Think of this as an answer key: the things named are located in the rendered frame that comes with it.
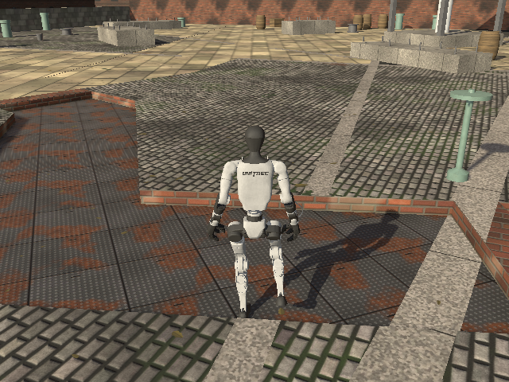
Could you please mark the robot left shin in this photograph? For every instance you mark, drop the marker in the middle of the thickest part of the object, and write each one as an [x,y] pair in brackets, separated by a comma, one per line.
[241,280]

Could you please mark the right robot hand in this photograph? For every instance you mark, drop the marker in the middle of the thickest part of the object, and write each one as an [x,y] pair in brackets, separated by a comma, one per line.
[292,228]

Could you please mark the right robot forearm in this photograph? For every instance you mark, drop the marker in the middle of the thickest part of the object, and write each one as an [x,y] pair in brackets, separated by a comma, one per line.
[291,211]

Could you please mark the left robot upper arm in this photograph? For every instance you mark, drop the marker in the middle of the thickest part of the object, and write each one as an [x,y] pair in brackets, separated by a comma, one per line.
[225,183]

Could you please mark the left robot hand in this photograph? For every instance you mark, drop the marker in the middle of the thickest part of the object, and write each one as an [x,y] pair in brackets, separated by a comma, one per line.
[212,229]

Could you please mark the left robot foot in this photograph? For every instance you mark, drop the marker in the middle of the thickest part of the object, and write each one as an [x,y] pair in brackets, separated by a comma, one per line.
[245,314]

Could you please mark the left robot forearm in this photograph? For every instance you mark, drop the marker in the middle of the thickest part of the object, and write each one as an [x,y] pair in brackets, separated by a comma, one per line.
[217,212]

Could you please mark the right robot upper arm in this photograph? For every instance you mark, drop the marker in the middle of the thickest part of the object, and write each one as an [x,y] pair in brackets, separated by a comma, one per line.
[283,181]

